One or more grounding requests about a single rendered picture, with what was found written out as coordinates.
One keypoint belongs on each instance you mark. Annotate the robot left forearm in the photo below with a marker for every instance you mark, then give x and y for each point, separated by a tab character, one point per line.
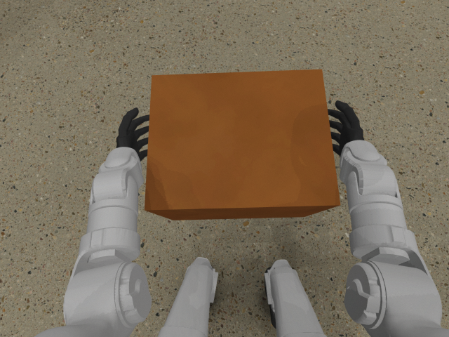
111	235

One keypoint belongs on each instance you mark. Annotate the left robot hand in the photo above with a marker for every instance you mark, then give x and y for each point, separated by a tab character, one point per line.
128	134

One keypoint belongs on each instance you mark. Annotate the robot right upper arm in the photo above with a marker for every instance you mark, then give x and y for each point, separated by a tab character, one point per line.
393	301

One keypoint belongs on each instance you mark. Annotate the left robot thigh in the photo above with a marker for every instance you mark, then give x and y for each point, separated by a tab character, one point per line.
189	314

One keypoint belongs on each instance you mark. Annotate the carton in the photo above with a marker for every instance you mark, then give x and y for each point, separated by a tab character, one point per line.
240	145

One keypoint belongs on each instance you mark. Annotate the robot left upper arm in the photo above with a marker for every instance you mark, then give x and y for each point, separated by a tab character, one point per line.
107	301

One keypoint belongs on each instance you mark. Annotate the right robot foot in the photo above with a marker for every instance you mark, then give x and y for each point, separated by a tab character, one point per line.
273	319

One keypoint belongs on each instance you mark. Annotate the right robot hand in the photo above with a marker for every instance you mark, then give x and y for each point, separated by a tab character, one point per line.
349	127

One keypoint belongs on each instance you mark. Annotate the robot right forearm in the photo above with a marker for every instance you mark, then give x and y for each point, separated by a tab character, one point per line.
379	230

